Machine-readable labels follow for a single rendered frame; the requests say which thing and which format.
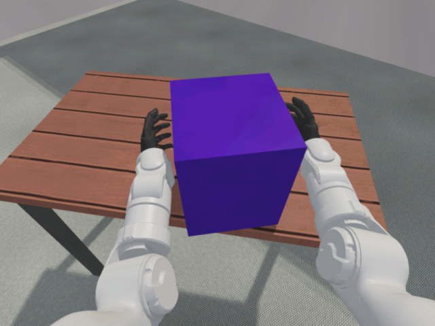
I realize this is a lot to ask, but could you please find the table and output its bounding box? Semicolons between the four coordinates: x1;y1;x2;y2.
0;71;387;276

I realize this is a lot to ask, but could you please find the carton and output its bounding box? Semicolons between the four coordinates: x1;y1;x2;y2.
170;73;307;236

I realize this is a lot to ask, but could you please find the robot left forearm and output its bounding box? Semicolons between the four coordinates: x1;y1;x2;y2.
95;148;175;305

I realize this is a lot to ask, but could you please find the robot right upper arm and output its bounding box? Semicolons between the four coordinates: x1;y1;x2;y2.
315;225;435;326

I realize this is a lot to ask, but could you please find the robot left upper arm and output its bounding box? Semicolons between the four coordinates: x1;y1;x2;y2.
50;253;179;326

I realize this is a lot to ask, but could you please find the robot right hand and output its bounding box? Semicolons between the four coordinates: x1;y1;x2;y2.
284;97;320;142

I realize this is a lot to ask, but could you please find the robot left hand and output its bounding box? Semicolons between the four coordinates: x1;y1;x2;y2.
141;108;173;152

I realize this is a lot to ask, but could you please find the robot right forearm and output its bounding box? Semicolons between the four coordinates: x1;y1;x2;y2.
300;138;409;274

